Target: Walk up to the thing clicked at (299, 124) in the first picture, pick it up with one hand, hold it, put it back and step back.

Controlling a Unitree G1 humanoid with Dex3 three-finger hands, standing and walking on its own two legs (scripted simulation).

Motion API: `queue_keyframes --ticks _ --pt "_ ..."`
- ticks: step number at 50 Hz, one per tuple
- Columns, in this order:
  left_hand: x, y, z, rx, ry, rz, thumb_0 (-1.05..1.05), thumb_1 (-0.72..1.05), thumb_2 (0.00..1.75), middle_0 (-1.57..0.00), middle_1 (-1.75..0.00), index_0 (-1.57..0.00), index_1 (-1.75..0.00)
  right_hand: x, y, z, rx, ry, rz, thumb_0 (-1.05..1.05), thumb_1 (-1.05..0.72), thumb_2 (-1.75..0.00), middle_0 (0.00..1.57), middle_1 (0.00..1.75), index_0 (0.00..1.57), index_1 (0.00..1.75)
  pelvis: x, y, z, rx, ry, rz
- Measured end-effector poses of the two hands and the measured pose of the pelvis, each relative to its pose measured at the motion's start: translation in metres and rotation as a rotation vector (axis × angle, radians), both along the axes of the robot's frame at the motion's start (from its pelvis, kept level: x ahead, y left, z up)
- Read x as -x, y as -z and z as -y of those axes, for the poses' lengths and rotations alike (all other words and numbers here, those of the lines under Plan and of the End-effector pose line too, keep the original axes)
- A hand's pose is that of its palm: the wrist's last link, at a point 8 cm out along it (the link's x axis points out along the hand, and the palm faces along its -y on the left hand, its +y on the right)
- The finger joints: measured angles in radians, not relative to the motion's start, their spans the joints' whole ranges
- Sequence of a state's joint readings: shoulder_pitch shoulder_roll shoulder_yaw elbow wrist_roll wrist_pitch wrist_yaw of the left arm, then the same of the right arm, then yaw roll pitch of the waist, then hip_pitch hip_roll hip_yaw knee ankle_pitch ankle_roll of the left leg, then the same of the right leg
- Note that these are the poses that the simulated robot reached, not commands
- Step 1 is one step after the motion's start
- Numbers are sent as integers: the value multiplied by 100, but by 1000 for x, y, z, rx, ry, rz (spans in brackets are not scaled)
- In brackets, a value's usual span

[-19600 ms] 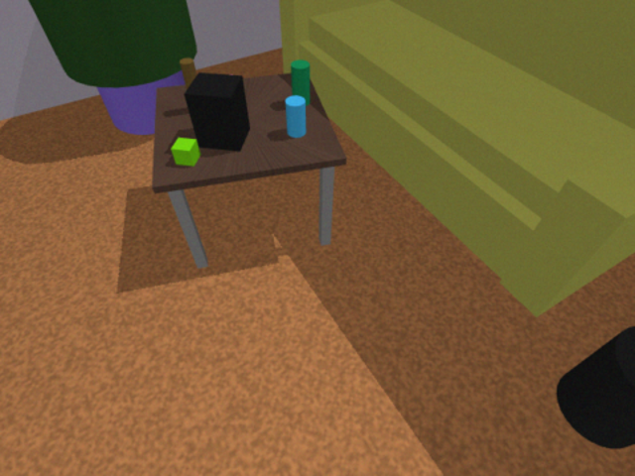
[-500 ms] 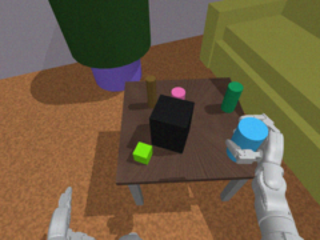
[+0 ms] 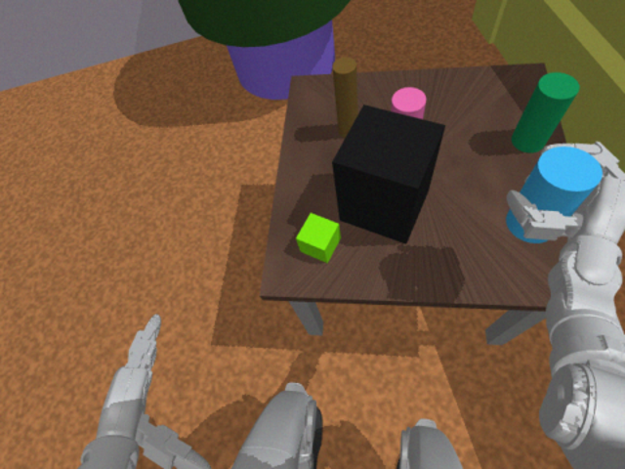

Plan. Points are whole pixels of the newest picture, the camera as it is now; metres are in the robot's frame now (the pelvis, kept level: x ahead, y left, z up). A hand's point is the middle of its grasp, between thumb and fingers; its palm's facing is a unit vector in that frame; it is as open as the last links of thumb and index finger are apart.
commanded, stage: crouch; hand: right
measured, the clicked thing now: (548, 198) +0.47 -0.22 +0.00
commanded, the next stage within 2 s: lower in 1.06 s
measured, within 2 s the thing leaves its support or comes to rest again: rests again in 1.96 s
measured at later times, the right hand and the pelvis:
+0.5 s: hand (539, 182) +0.53 -0.24 -0.05, palm faces +0.34 +0.94 -0.02, open 9.2 cm; pelvis -0.01 -0.01 -0.05, yaw +2 degrees
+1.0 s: hand (532, 179) +0.55 -0.24 -0.08, palm faces +0.32 +0.95 -0.02, open 9.2 cm; pelvis -0.01 +0.00 -0.07, yaw +2 degrees
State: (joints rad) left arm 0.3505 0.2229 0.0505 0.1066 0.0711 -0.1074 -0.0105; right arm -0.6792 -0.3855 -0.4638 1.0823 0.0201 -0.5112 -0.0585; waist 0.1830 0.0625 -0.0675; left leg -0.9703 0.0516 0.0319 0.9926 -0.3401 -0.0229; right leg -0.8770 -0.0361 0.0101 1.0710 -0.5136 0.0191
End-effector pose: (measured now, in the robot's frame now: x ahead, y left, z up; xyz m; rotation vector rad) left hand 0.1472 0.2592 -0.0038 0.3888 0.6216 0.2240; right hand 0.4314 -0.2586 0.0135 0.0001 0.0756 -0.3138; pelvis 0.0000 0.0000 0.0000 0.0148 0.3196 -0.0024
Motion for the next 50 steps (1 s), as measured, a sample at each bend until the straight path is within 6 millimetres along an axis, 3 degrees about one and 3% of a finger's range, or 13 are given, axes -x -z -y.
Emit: queue_keyframes --ticks 9,22,32,38,50 --pt "13 11 2 -48 -5 -21 -1 -53 6 -6 -7 -7 -6 -32 25 9 -3 8 2 1 31 -114 76 105 78 104 5 25 8 -18 -8 -81" --pt "15 13 0 -129 0 -37 -1 -54 7 -6 -6 -7 -7 -57 62 20 6 30 2 1 31 -114 76 105 78 105 8 50 9 -40 -7 -159" --pt "9 16 -6 -157 -8 -28 -1 -55 8 -6 -6 -6 -7 -76 71 19 9 21 3 1 31 -114 76 105 78 105 7 61 6 -49 -7 -194" --pt "5 14 -1 -142 11 -7 -1 -54 7 -6 -6 -6 -6 -79 77 19 6 18 -9 1 31 -114 76 105 78 105 5 64 3 -51 -5 -205" --pt "7 11 -10 -187 2 -18 -1 -53 6 -6 -5 -6 -5 -86 89 22 3 14 -7 1 31 -114 76 105 78 105 7 70 0 -53 -6 -223"
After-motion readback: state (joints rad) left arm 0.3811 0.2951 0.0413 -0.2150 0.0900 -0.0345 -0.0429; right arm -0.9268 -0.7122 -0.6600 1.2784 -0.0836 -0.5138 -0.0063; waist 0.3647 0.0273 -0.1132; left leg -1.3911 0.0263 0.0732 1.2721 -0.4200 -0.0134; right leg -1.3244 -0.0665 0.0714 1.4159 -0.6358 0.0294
